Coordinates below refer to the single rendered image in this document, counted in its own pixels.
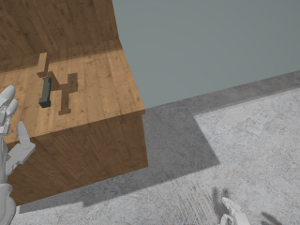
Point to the left robot forearm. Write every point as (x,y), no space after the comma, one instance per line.
(8,206)

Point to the counter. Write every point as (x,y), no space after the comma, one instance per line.
(93,130)

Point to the tap lever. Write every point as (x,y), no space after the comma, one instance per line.
(44,101)

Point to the right robot hand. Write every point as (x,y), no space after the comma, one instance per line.
(239,218)

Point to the left robot hand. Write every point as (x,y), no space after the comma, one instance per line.
(21,151)

